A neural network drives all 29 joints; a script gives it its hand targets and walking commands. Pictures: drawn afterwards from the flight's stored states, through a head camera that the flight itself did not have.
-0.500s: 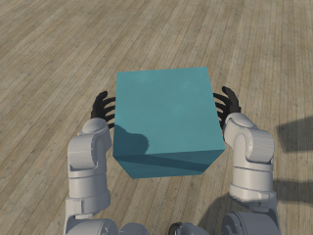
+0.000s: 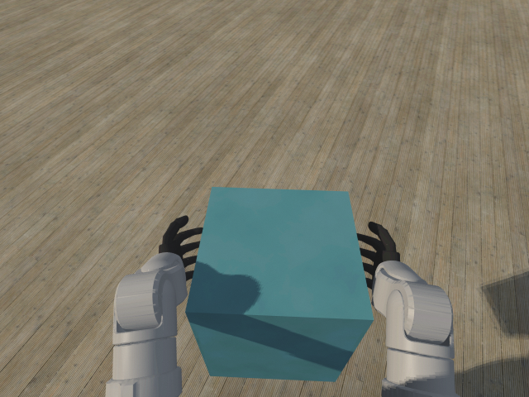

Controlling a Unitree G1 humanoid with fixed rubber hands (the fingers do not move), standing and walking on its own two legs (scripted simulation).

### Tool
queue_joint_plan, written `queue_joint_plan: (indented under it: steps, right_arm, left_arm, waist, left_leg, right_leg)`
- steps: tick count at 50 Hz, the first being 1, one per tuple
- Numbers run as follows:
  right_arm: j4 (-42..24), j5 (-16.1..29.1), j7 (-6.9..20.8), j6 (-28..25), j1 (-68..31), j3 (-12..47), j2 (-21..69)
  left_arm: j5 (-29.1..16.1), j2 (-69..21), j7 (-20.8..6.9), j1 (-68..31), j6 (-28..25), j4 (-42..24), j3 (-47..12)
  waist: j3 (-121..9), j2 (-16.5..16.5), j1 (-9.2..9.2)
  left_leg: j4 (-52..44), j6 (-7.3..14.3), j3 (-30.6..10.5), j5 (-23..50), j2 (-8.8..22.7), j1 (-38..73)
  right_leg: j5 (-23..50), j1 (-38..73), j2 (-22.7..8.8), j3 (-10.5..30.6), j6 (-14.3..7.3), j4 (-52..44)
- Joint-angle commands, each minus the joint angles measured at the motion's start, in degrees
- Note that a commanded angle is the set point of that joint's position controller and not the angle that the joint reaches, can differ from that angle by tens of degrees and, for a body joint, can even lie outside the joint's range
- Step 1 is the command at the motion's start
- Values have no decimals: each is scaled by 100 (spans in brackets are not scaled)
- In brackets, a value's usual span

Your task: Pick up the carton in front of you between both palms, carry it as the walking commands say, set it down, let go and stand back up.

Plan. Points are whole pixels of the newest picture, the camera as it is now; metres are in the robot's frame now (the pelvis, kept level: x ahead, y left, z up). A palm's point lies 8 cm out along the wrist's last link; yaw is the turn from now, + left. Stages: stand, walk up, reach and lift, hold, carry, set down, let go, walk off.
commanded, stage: carry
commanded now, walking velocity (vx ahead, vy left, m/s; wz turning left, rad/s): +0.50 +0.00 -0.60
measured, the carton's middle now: (275, 288) +0.29 -0.01 -0.01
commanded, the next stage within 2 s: none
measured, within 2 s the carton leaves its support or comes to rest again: neither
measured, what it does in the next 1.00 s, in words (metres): walks ahead, turning right: right foot, then left foot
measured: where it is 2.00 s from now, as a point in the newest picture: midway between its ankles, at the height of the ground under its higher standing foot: (346, 189)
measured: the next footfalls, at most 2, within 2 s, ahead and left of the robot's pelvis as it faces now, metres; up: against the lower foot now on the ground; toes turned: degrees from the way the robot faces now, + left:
right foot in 0.22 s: +0.33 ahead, -0.16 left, +0.00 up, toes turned -15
left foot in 0.72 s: +0.65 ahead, +0.00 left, +0.00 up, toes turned -12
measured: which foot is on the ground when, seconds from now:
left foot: down 0.00-0.26, up 0.28-0.70, down 0.72-1.00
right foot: up 0.00-0.20, down 0.22-0.72, up 0.74-1.00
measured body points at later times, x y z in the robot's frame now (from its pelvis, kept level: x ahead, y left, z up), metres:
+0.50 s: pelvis +0.32 -0.09 +0.01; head +0.30 -0.10 +0.46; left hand +0.60 +0.02 +0.09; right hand +0.54 -0.28 +0.09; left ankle +0.42 +0.06 -0.69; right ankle +0.29 -0.15 -0.74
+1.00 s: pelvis +0.63 -0.11 +0.01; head +0.65 -0.08 +0.46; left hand +0.92 -0.12 +0.08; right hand +0.75 -0.37 +0.09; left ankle +0.61 +0.01 -0.74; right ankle +0.60 -0.25 -0.68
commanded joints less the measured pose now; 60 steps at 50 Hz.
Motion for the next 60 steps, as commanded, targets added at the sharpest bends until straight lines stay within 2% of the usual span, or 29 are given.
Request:
queue_joint_plan:
  steps: [1, 5, 8, 9, 10, 11, 12, 14, 15, 16, 18, 23, 27, 31, 33, 34, 35, 36, 37, 39, 41, 43, 51, 54, 56, 57, 58, 59, 60]
  right_arm:
    - [-1651, 2129, 1072, -122, -2027, 4505, 5535]
    - [-2135, 1864, 1033, 39, -1159, 4274, 5099]
    - [-2351, 1742, 975, 220, -1160, 4192, 4590]
    - [-2379, 1722, 953, 294, -1205, 4185, 4397]
    - [-2437, 1731, 939, 386, -1304, 4177, 4264]
    - [-2350, 1748, 935, 471, -1201, 4197, 4228]
    - [-2169, 1732, 943, 526, -1176, 4183, 4183]
    - [-2060, 1737, 999, 492, -1234, 4261, 4511]
    - [-1886, 1652, 1029, 456, -1186, 4256, 4630]
    - [-1894, 1661, 1056, 409, -1234, 4319, 4803]
    - [-1947, 1710, 1071, 347, -1335, 4425, 4959]
    - [-2099, 1759, 1004, 294, -1516, 4520, 4906]
    - [-1980, 1764, 983, 379, -1436, 4465, 4713]
    - [-1689, 1746, 995, 472, -1290, 4304, 4511]
    - [-1525, 1718, 989, 483, -1158, 4203, 4414]
    - [-1449, 1675, 982, 471, -1099, 4140, 4303]
    - [-1315, 1609, 974, 428, -944, 4047, 4257]
    - [-1329, 1664, 994, 371, -882, 4065, 4509]
    - [-1440, 1728, 1009, 290, -945, 4077, 4661]
    - [-1712, 1739, 1057, 98, -1091, 4159, 5130]
    - [-1950, 1863, 1119, -34, -1276, 4285, 5306]
    - [-2097, 1979, 1157, -84, -1212, 4429, 5224]
    - [-2580, 2213, 1180, 185, -1102, 4529, 4253]
    - [-2409, 2091, 1133, 376, -1010, 4345, 3835]
    - [-2328, 2062, 1111, 496, -1108, 4288, 3720]
    - [-2340, 2063, 1111, 529, -1241, 4283, 3678]
    - [-2404, 2073, 1122, 559, -1397, 4305, 3671]
    - [-2384, 2098, 1148, 568, -1322, 4361, 3861]
    - [-2388, 2158, 1195, 533, -1441, 4418, 4045]
  left_arm:
    - [-1699, -5455, -878, -1748, -144, -1601, -4525]
    - [-1905, -5040, -904, -1423, 27, -2418, -4746]
    - [-1993, -4556, -909, -1394, 226, -2621, -4722]
    - [-1978, -4443, -904, -1412, 293, -2625, -4673]
    - [-1940, -4196, -887, -1344, 353, -2564, -4580]
    - [-1920, -4104, -888, -1131, 413, -2322, -4527]
    - [-1923, -4150, -900, -968, 469, -2205, -4520]
    - [-2016, -4521, -978, -1213, 461, -2282, -4543]
    - [-2055, -4655, -1019, -1338, 456, -2247, -4619]
    - [-2075, -4769, -1053, -1425, 420, -2304, -4665]
    - [-2036, -4757, -1084, -1382, 395, -2218, -4632]
    - [-1981, -4610, -1086, -1342, 364, -2218, -4549]
    - [-1886, -4363, -1055, -1232, 442, -2114, -4443]
    - [-1767, -4162, -997, -1099, 508, -1905, -4381]
    - [-1749, -4125, -970, -1119, 530, -1797, -4395]
    - [-1775, -4106, -958, -1183, 535, -1792, -4420]
    - [-1794, -4181, -963, -1163, 537, -1861, -4542]
    - [-1858, -4296, -977, -1286, 487, -1912, -4665]
    - [-1939, -4524, -1004, -1462, 439, -2029, -4770]
    - [-2061, -4840, -1082, -1505, 273, -2054, -4926]
    - [-2054, -5055, -1066, -1510, 113, -2220, -4984]
    - [-1906, -5126, -992, -1224, 23, -2282, -4990]
    - [-1549, -4372, -731, -803, 235, -2569, -4749]
    - [-1504, -4021, -685, -765, 435, -2378, -4543]
    - [-1475, -3883, -656, -713, 508, -2197, -4386]
    - [-1475, -3918, -645, -748, 522, -2172, -4346]
    - [-1471, -3927, -640, -738, 523, -2143, -4305]
    - [-1542, -4044, -667, -775, 503, -2054, -4335]
    - [-1691, -4349, -729, -781, 455, -2147, -4452]
  waist:
    - [-1309, 705, 116]
    - [-1215, 972, 113]
    - [-1387, 748, 306]
    - [-1599, 438, 426]
    - [-1869, -865, 505]
    - [-2036, -1873, 445]
    - [-2005, -1160, 448]
    - [-1698, -202, 423]
    - [-1665, -39, 386]
    - [-1615, -131, 357]
    - [-1351, -579, 330]
    - [-996, -851, 350]
    - [-727, -771, 366]
    - [-648, -800, 418]
    - [-1029, -455, 229]
    - [-1489, 367, 101]
    - [-1633, 2083, 193]
    - [-1637, 1675, 176]
    - [-1546, 1136, 156]
    - [-1343, 457, 142]
    - [-1384, 689, 151]
    - [-1287, 1045, 126]
    - [-281, 911, 115]
    - [-142, 1200, 117]
    - [-561, 1115, 293]
    - [-1059, 743, 411]
    - [-1740, -329, 522]
    - [-2021, -1592, 407]
    - [-2054, -1036, 462]
  left_leg:
    - [-901, 273, -574, 2232, 1599, 1899]
    - [-380, -61, 175, 3180, 1490, 2150]
    - [1192, -428, 637, 4027, 1229, 1669]
    - [2257, -594, 628, 3165, 1105, 647]
    - [3951, -779, 546, 1451, 656, -965]
    - [5166, -821, -140, -1615, -37, -2552]
    - [5712, -684, -801, -1796, 306, -2876]
    - [5333, -637, -1065, -1265, 871, -2923]
    - [4503, -620, -1080, -926, 968, -2553]
    - [3769, -642, -932, -970, 919, -2167]
    - [3024, -720, -654, -765, 851, -1930]
    - [1618, -816, -442, 432, 822, -1679]
    - [1166, -901, -369, 873, 760, -1619]
    - [647, -953, -151, 452, 576, -1271]
    - [-56, -823, -72, 213, 548, 547]
    - [-362, -462, -1387, -637, 1730, 1982]
    - [-819, 14, -3574, -255, 3289, 2753]
    - [-630, 191, -3325, 681, 3268, 2648]
    - [-504, 218, -2841, 1419, 3137, 2516]
    - [-705, -205, -1868, 1438, 2696, 2019]
    - [-785, -354, -1192, 1370, 2498, 1826]
    - [-882, -300, -775, 1441, 2495, 1939]
    - [-792, -388, 706, 2491, 2056, 1834]
    - [-394, -413, 790, 4152, 1984, 1623]
    - [1012, -510, 897, 5109, 1811, 1310]
    - [2136, -628, 823, 4108, 1562, 621]
    - [3913, -825, 662, 2119, 1142, -822]
    - [5496, -906, 101, -1478, 322, -2117]
    - [6084, -677, -764, -1606, 606, -2296]
  right_leg:
    - [1154, -280, 112, -420, -68, -2469]
    - [1689, 198, 412, -968, -270, -3295]
    - [1757, 1705, 926, -1318, -469, -3647]
    - [1650, 2900, 661, -674, -723, -3667]
    - [1690, 4018, -616, 1528, -1295, -3864]
    - [2494, 4863, -1438, 3525, -2023, -4296]
    - [3134, 4732, -1488, 3434, -2081, -4316]
    - [3809, 4090, -1220, 2351, -1723, -4169]
    - [3479, 3639, -1118, 1828, -1498, -4296]
    - [2810, 3127, -934, 1465, -1300, -4531]
    - [2102, 2478, -765, 1207, -1277, -4878]
    - [1284, 2266, -711, 1219, -1297, -5286]
    - [1675, 2330, -535, 1151, -1144, -5141]
    - [2514, 2473, -415, 1154, -1118, -4594]
    - [2763, 1719, -89, 746, -809, -3274]
    - [1934, 535, 340, 284, -441, -1691]
    - [-540, -963, 878, -117, -151, -197]
    - [-643, -1181, 443, 331, -313, 509]
    - [-594, -1330, 223, 379, -335, 739]
    - [-77, -1108, -31, 359, -277, 43]
    - [301, -814, -16, 198, -301, -291]
    - [582, -980, 60, -39, -324, -671]
    - [1804, -801, 347, -876, -447, -2454]
    - [1795, 202, 722, -1257, -584, -2952]
    - [1787, 1597, 1062, -1483, -718, -3394]
    - [1860, 2897, 769, -1204, -811, -3580]
    - [1760, 4390, -642, 696, -1253, -3604]
    - [2788, 4901, -1960, 3044, -2025, -4306]
    - [3287, 4628, -2077, 2920, -2053, -4491]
